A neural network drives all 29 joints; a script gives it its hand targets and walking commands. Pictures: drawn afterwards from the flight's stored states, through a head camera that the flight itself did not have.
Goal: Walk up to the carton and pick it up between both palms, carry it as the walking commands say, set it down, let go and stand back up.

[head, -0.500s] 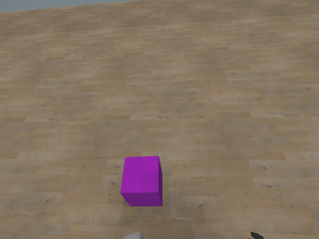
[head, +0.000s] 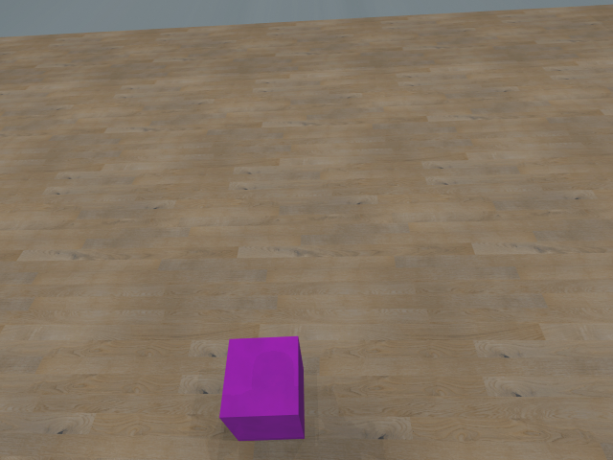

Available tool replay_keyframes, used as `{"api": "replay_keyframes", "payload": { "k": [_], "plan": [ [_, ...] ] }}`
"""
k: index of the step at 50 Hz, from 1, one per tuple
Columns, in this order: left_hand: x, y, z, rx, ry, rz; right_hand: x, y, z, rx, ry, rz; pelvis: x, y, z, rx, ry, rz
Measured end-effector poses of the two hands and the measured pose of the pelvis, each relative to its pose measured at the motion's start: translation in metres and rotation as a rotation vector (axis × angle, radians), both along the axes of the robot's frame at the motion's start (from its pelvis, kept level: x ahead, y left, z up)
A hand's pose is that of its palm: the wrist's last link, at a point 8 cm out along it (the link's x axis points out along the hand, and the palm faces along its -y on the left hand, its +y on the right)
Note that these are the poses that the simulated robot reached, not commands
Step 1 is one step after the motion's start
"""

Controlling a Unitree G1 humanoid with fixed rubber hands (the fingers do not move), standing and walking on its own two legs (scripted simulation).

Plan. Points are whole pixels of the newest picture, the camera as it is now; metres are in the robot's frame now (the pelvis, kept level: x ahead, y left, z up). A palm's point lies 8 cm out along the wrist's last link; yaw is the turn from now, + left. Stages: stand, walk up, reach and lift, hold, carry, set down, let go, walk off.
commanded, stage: walk up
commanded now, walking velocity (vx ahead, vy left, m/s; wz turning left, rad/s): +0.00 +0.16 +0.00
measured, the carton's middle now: (267, 389) +0.43 +0.18 -0.64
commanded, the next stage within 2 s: none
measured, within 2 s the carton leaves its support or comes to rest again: neither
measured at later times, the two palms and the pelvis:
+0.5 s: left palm out of the picture +0.04 +0.27 -0.13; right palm out of the picture +0.04 -0.21 -0.13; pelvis -0.01 +0.03 +0.01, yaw +0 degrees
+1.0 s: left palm out of the picture +0.01 +0.40 -0.14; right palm out of the picture +0.05 -0.11 -0.13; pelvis -0.02 +0.14 -0.01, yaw +1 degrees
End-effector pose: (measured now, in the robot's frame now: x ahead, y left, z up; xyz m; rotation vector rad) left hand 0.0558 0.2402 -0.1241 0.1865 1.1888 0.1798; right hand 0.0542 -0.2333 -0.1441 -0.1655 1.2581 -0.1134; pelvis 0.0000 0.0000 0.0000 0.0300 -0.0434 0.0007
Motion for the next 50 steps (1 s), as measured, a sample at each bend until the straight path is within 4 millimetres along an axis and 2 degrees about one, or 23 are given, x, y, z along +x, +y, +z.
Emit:
{"api": "replay_keyframes", "payload": {
  "k": [7,12,15,19,29,33,38,43,47,48,50],
  "plan": [
    [-0.015,0.017,0.01,0.041,0.041,0.029,0.01,0.008,0.006,-0.003,0.011,0.023,-0.002,0.012,0.008,0.014,0.033,0.015],
    [-0.013,0.029,-0.006,-0.008,0.03,0.03,0.016,0.022,0.012,-0.041,-0.026,0.027,-0.002,0.029,0.002,-0.029,0.018,0.015],
    [-0.014,0.03,-0.009,-0.04,0.035,0.021,0.011,0.029,0.02,-0.055,-0.026,0.019,-0.004,0.036,0.005,-0.032,0.012,0.012],
    [-0.018,0.032,-0.009,-0.049,0.044,0.016,0.001,0.031,0.021,-0.058,-0.011,0.011,-0.008,0.039,0.006,-0.035,0.009,0.007],
    [-0.021,0.021,-0.002,-0.034,0.023,0.004,-0.019,0.021,0.015,-0.034,0.013,-0.005,-0.015,0.026,0.007,-0.017,-0.006,0.001],
    [-0.023,0.024,-0.001,-0.024,0.023,0.007,-0.026,0.021,0.014,-0.027,0.038,-0.003,-0.016,0.028,0.008,-0.014,-0.002,0.001],
    [-0.051,0.055,0.006,0.042,0.09,0.061,-0.017,0.032,0.016,-0.016,0.037,0.032,-0.021,0.049,0.01,0.007,0.034,0.01],
    [-0.07,0.098,0.006,0.063,0.122,0.111,0.003,0.066,0.017,-0.008,-0.005,0.072,-0.022,0.083,0.008,0.009,0.04,0.03],
    [-0.065,0.136,-0.012,0.03,0.125,0.106,0.014,0.1,0.015,-0.028,-0.059,0.077,-0.017,0.121,-0.005,-0.03,0.035,0.024],
    [-0.06,0.145,-0.019,0.02,0.12,0.099,0.011,0.108,0.011,-0.036,-0.064,0.075,-0.017,0.13,-0.01,-0.042,0.038,0.021],
    [-0.046,0.158,-0.019,0.004,0.107,0.079,-0.003,0.126,0.011,-0.028,-0.034,0.049,-0.015,0.142,-0.008,-0.047,0.037,0.01]
  ]
}}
